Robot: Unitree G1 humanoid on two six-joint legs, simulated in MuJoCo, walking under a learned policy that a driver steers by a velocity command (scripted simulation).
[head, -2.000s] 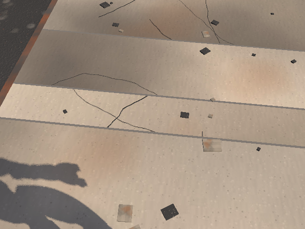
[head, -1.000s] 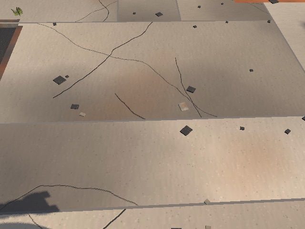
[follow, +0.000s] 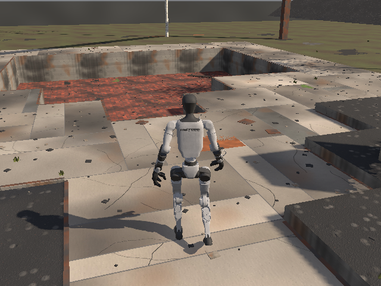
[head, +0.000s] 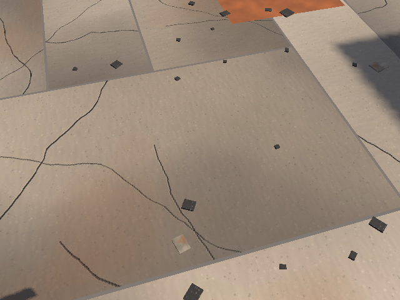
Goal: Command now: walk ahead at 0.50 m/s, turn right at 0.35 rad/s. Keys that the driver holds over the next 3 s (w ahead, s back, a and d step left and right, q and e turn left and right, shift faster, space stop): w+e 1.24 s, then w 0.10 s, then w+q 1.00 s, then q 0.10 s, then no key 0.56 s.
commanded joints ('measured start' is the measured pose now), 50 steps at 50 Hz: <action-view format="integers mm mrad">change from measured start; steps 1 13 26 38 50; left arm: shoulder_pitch -68 -269 -97 2 -86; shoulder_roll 109 18 119 158 149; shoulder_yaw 37 14 59 68 50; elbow -103 -186 -200 -174 -234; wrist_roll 1 16 22 12 17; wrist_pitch -12 21 -14 0 11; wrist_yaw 9 -30 -22 26 27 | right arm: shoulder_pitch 123 127 20 -213 98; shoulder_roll -100 -186 -163 -98 -120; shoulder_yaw -35 -74 -53 -33 -53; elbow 9 85 5 -75 -2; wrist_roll -3 8 10 14 -3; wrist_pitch -11 -7 -55 -25 -22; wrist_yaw -10 -35 -26 -3 -9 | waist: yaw -61 -76 -2 56 -78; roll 130 57 -19 -70 95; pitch -81 38 -110 -17 -69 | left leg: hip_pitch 338 356 -275 -105 419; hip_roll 272 259 101 3 287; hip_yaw -293 88 -169 -142 -497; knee -325 -417 629 -1 -288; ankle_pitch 2 224 -163 269 -147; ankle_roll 150 128 -17 -102 139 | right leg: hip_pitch -341 -335 271 82 -451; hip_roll -116 -114 -195 -100 -48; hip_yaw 46 -54 383 243 95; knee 65 -424 -864 -871 138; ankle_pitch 116 484 312 348 84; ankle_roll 5 9 -260 -186 15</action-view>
